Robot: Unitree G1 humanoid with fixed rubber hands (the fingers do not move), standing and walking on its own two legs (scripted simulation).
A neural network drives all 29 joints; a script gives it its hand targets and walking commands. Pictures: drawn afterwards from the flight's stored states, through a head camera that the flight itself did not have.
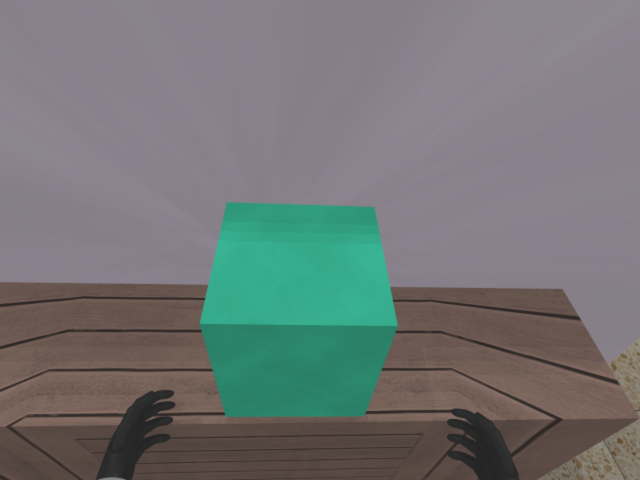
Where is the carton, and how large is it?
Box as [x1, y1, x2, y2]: [200, 202, 397, 416]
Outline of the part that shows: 227,202 200,320 201,330 225,415 364,415 397,326 374,207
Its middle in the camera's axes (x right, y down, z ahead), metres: -0.03 +0.10 +0.57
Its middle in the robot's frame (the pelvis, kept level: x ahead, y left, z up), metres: +0.35 +0.07 +0.00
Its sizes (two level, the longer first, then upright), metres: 0.210 0.200 0.250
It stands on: a pedestal, 0.66 m high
